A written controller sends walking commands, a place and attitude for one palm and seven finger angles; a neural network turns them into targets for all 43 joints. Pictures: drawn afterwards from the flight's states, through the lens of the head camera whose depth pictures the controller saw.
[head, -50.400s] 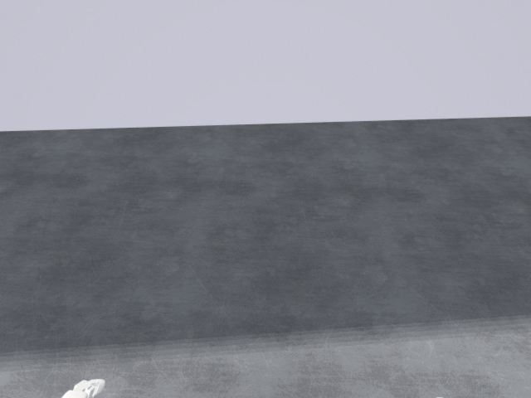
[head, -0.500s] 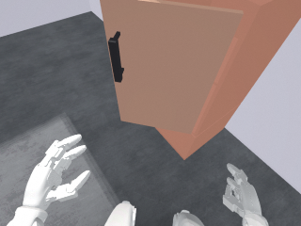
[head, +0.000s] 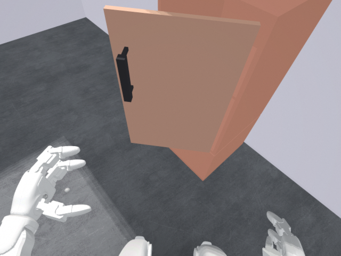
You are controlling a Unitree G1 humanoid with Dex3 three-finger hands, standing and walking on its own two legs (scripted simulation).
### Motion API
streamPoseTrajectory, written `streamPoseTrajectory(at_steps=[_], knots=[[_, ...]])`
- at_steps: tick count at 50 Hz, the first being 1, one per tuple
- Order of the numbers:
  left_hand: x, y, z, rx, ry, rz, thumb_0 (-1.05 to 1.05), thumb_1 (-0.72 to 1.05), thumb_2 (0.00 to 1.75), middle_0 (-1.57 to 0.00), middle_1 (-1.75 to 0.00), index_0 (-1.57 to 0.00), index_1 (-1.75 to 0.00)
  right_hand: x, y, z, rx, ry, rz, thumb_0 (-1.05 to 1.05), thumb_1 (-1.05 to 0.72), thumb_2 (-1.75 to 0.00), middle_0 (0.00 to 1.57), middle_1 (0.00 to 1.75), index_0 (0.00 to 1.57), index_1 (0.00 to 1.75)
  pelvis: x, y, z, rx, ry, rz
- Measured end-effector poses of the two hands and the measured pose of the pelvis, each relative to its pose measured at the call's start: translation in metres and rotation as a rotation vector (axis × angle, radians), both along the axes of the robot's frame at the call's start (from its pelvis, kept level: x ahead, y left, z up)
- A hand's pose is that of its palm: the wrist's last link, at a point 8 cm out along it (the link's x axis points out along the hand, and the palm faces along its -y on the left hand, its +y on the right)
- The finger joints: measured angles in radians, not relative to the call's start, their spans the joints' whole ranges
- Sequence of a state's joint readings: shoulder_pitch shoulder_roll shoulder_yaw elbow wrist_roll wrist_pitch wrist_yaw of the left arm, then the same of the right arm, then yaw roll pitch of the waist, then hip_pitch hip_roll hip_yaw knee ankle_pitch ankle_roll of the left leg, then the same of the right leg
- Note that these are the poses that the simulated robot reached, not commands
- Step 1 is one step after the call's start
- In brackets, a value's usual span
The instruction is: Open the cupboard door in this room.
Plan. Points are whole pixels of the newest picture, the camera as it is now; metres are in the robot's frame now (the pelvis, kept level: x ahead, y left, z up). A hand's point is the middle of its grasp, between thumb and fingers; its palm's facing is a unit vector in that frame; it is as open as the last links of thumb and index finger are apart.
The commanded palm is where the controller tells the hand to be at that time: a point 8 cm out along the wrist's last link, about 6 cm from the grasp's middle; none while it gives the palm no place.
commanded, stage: raise the hand with hooked fingers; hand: left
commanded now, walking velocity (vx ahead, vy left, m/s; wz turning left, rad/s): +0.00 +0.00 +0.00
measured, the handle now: (127, 75) +0.58 +0.16 +0.07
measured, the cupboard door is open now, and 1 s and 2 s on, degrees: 41 41 41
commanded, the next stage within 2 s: move the hooked fingers beside the handle in 1.04 s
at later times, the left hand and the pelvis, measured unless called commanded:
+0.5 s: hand (43, 160) +0.29 +0.28 +0.08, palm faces -0.03 -1.00 -0.04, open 14.0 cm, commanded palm +0.27 +0.33 +0.09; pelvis +0.01 +0.01 +0.01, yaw +0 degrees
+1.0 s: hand (47, 154) +0.30 +0.27 +0.09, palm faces -0.04 -1.00 -0.05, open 14.0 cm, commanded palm +0.27 +0.32 +0.09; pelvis +0.01 +0.00 +0.02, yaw +0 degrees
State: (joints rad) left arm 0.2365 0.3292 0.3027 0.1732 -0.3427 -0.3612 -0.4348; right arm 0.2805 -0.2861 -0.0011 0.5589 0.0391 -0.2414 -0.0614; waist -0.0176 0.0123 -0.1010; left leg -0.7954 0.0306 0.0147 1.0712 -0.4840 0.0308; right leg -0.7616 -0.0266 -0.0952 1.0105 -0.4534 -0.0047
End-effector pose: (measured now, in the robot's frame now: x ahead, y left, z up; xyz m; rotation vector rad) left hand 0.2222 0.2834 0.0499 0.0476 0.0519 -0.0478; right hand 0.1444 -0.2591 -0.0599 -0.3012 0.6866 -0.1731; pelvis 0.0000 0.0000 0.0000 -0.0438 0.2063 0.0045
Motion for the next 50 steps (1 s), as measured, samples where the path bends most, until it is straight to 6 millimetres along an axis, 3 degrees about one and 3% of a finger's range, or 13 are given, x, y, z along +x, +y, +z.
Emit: streamPoseTrajectory(at_steps=[9, 18, 33, 50], knots=[[0.014, 0.022, 0.013, 0.000, -0.014, 0.012, -0.01, -0.35, 0.36, -0.29, -1.11, -0.29, -1.10, 0.026, 0.023, 0.014, 0.024, -0.053, 0.063, 0.01, -0.90, -0.90, 0.21, 0.30, 0.21, 0.30, 0.005, 0.005, 0.006, -0.010, -0.013, 0.005], [0.032, 0.041, 0.025, -0.001, -0.013, 0.017, -0.01, -0.47, 0.31, -0.30, -1.18, -0.30, -1.18, 0.027, 0.037, 0.010, 0.049, -0.018, 0.085, 0.01, -0.90, -0.90, 0.21, 0.30, 0.21, 0.30, 0.010, 0.009, 0.011, -0.012, -0.016, 0.006], [0.062, 0.057, 0.040, -0.014, -0.019, 0.002, -0.02, -0.50, 0.30, -0.30, -1.20, -0.30, -1.20, 0.000, 0.016, 0.010, 0.013, 0.063, 0.016, 0.01, -0.90, -0.90, 0.21, 0.30, 0.21, 0.30, 0.013, 0.009, 0.018, -0.007, -0.014, -0.006], [0.055, 0.043, 0.041, -0.002, -0.026, 0.012, -0.02, -0.50, 0.30, -0.30, -1.20, -0.30, -1.20, -0.002, 0.011, 0.009, 0.034, 0.056, 0.013, 0.01, -0.90, -0.90, 0.21, 0.30, 0.21, 0.30, 0.010, 0.001, 0.020, 0.005, -0.022, -0.006]])
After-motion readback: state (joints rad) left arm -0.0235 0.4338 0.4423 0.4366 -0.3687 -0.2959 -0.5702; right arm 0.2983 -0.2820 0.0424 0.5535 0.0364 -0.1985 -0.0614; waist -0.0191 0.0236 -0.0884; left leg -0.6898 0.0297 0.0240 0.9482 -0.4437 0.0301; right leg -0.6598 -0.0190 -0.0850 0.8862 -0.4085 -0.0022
